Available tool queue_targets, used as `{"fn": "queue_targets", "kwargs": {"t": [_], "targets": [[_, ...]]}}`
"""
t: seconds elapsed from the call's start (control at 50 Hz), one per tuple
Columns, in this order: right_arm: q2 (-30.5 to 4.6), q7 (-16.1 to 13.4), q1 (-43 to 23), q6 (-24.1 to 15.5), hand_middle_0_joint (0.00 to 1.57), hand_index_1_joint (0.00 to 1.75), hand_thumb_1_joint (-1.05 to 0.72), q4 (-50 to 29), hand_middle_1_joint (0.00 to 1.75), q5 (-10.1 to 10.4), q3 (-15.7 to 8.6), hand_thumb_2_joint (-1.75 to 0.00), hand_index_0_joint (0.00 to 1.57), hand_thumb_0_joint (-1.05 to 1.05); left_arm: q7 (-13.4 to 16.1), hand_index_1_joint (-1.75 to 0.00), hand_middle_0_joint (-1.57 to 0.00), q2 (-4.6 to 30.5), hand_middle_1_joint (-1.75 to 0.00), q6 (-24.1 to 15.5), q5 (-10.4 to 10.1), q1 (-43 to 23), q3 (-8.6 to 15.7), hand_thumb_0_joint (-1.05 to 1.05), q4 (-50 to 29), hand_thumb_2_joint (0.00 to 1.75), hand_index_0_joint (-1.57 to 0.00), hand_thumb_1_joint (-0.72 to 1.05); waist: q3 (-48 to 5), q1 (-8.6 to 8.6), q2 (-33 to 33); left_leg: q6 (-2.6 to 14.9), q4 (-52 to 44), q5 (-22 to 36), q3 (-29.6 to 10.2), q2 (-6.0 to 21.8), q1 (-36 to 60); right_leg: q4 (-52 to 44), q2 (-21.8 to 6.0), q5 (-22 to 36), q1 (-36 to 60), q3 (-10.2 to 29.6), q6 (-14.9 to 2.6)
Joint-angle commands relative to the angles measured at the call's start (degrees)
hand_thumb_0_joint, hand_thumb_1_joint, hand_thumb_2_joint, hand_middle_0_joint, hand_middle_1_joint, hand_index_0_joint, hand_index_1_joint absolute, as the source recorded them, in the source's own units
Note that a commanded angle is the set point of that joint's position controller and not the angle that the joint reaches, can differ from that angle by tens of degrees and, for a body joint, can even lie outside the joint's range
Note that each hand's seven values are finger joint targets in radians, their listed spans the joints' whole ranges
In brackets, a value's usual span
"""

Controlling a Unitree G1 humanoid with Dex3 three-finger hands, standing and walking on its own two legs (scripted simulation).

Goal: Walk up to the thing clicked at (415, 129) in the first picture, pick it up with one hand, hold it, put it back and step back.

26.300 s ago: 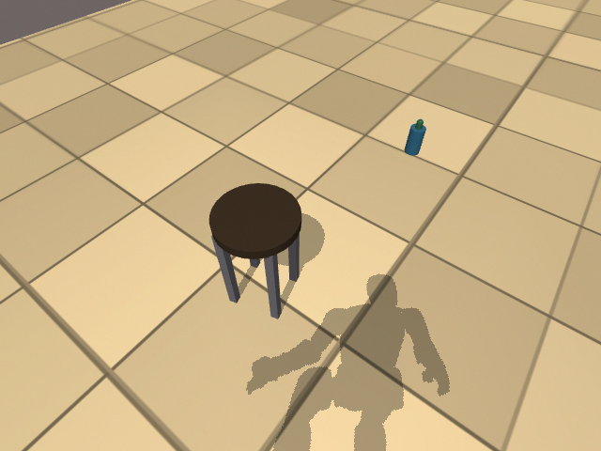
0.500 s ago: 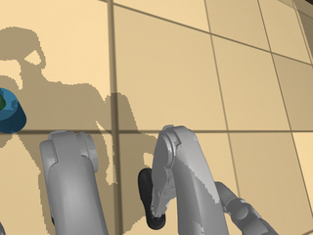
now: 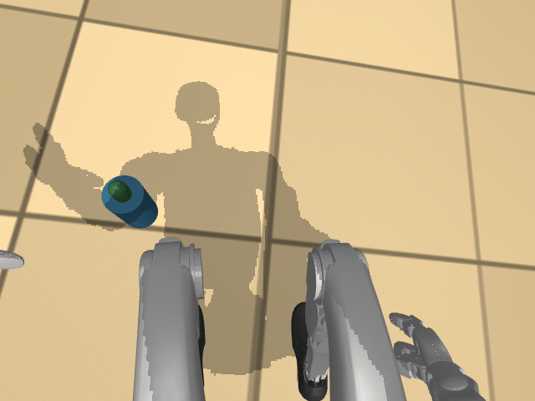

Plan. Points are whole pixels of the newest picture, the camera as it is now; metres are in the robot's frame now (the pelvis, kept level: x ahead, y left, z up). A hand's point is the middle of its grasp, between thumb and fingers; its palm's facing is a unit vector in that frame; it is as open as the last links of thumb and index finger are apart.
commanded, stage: home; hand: left
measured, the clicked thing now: (129, 201) +0.43 +0.29 -0.29
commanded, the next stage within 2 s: none
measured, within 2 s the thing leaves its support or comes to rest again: neither
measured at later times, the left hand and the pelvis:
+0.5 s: hand out of the picture +0.26 +0.29 +0.14, palm faces +0.29 -0.86 -0.42, open 17.7 cm; pelvis +0.05 -0.01 +0.23, yaw +6 degrees
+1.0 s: hand out of the picture +0.24 +0.22 +0.28, palm faces +0.24 -0.93 -0.29, open 17.5 cm; pelvis +0.09 +0.02 +0.33, yaw +7 degrees
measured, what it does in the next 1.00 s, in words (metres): rises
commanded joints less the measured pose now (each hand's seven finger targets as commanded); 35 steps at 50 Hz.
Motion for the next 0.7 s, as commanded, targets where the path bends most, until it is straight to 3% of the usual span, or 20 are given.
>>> {"fn": "queue_targets", "kwargs": {"t": [0.0, 0.04, 0.08, 0.14, 0.2, 0.3, 0.4, 0.48, 0.5, 0.54, 0.58, 0.68], "targets": [[-12.39, -1.93, 4.9, -1.97, 0.2, 0.3, -0.9, -7.59, 0.3, 1.3, -6.75, -0.9, 0.2, 0.0, 2.2, -0.04, -0.04, 6.13, -0.04, 2.68, -0.81, -1.56, -4.31, 0.0, -17.2, 0.02, -0.04, -0.61, -36.69, -0.65, 7.44, 2.89, -22.67, 0.23, 3.88, -1.09, 33.21, -22.83, 1.64, 4.28, 18.11, -1.91, -3.54], [-11.88, -2.68, 5.44, -2.17, 0.2, 0.3, -0.9, -8.83, 0.3, 1.89, -7.28, -0.9, 0.2, 0.0, 3.72, -0.04, -0.05, 9.12, -0.04, 4.58, -1.06, 1.03, -3.09, 0.0, -25.72, 0.02, -0.05, -0.6, -41.13, 1.19, 6.5, 2.97, -25.45, 1.42, 4.65, -1.13, 36.94, -27.42, 1.15, 4.75, 25.22, 0.06, -3.12], [-11.13, -3.48, 4.82, -2.79, 0.2, 0.3, -0.9, -10.12, 0.3, 2.34, -7.18, -0.9, 0.2, 0.0, 4.9, -0.04, -0.04, 5.9, -0.04, 7.27, -1.05, 8.06, -4.99, 0.0, -25.15, 0.01, -0.04, -0.61, -39.25, 0.98, 4.64, 3.16, -28.84, 1.15, 5.11, -1.17, 39.26, -31.37, 0.88, 4.33, 29.87, 1.15, -2.89], [-9.77, -5.12, 4.59, -3.75, 0.2, 0.3, -0.9, -10.24, 0.3, 2.96, -6.93, -0.9, 0.2, 0.0, 7.19, -0.04, -0.05, 8.43, -0.04, 9.2, -0.97, 8.04, -2.13, 0.0, -30.67, 0.03, -0.05, -0.59, -36.26, 2.41, 5.59, 3.05, -34.69, -0.69, 5.33, -1.31, 42.83, -35.89, 0.55, 1.73, 35.04, 2.24, -3.04], [-8.13, -6.74, 4.01, -4.7, 0.2, 0.3, -0.9, -11.13, 0.3, 3.19, -6.42, -0.9, 0.2, 0.0, 8.74, -0.04, -0.04, 5.43, -0.04, 11.45, -1.23, 12.57, -3.33, 0.0, -32.81, 0.02, -0.04, -0.61, -35.81, 2.81, 6.37, 2.96, -38.43, 2.25, 6.22, -1.73, 48.55, -39.94, 0.15, 4.13, 40.68, 3.23, -2.96], [-5.72, -9.05, 5.43, -7.17, 0.2, 0.3, -0.9, -10.64, 0.3, 2.94, -5.44, -0.9, 0.2, 0.0, 10.29, -0.04, -0.04, -5.82, -0.04, 15.06, -1.59, 19.42, -11.5, 0.0, -31.23, 0.01, -0.04, -0.61, -27.63, 0.68, 6.68, 2.86, -45.84, 8.0, 7.34, -2.15, 56.18, -47.81, 0.0, 10.55, 47.72, 2.8, -3.04], [-5.31, -10.16, 7.55, -9.29, 0.2, 0.3, -0.9, -10.49, 0.3, 2.68, -5.22, -0.9, 0.2, 0.0, 11.37, -0.04, -0.05, -11.17, -0.04, 18.52, -1.73, 22.66, -17.21, 0.0, -33.06, 0.02, -0.05, -0.61, -23.2, -0.85, 5.5, 2.68, -53.13, 13.71, 7.44, -1.97, 64.86, -56.04, -0.51, 16.75, 57.34, 2.39, -2.61], [-4.75, -11.17, 8.59, -10.69, 0.2, 0.3, -0.9, -11.22, 0.3, 2.65, -4.72, -0.9, 0.2, 0.0, 12.5, -0.05, -0.05, -12.57, -0.05, 20.93, -1.65, 24.43, -19.49, 0.0, -35.8, 0.03, -0.05, -0.59, -21.37, -0.97, 5.22, 2.42, -59.45, 16.33, 7.36, -2.1, 72.28, -62.01, -0.7, 19.33, 64.7, 1.77, -2.44], [-4.54, -11.51, 8.7, -10.87, 0.2, 0.3, -0.9, -11.71, 0.3, 2.68, -4.65, -0.9, 0.2, 0.0, 12.82, -0.05, -0.05, -12.05, -0.05, 21.6, -1.7, 26.13, -18.96, 0.0, -36.73, 0.04, -0.05, -0.57, -21.16, -0.27, 5.31, 2.4, -60.86, 17.33, 7.36, -2.18, 73.83, -63.61, -0.83, 20.31, 66.86, 1.86, -2.3], [-4.26, -12.06, 9.17, -11.35, 0.2, 0.3, -0.9, -12.45, 0.3, 2.7, -4.42, -0.9, 0.2, 0.0, 13.15, -0.05, -0.05, -14.22, -0.05, 22.9, -1.85, 28.09, -21.2, 0.0, -39.68, 0.06, -0.05, -0.55, -19.97, -0.71, 5.45, 2.12, -63.96, 19.36, 7.55, -2.25, 78.13, -65.87, -0.65, 22.35, 69.96, 1.35, -2.27], [-3.97, -12.74, 9.5, -11.78, 0.2, 0.3, -0.9, -13.11, 0.3, 2.62, -4.18, -0.9, 0.2, 0.0, 13.66, -0.05, -0.05, -14.97, -0.05, 24.12, -1.98, 30.02, -21.95, 0.0, -42.32, 0.06, -0.05, -0.54, -18.44, -0.5, 7.03, 1.93, -67.14, 20.72, 7.62, -2.45, 81.43, -68.39, -0.64, 23.73, 72.93, 1.03, -2.28], [-2.84, -13.75, 9.77, -12.97, 0.2, 0.3, -0.9, -14.92, 0.3, 2.37, -3.55, -0.9, 0.2, 0.0, 14.08, -0.05, -0.05, -18.51, -0.05, 26.63, -2.33, 36.52, -25.89, 0.0, -49.45, 0.06, -0.05, -0.54, -13.81, -0.03, 7.98, 1.5, -73.84, 21.63, 7.67, -2.43, 87.44, -73.37, -0.19, 24.01, 77.97, -0.34, -2.32]]}}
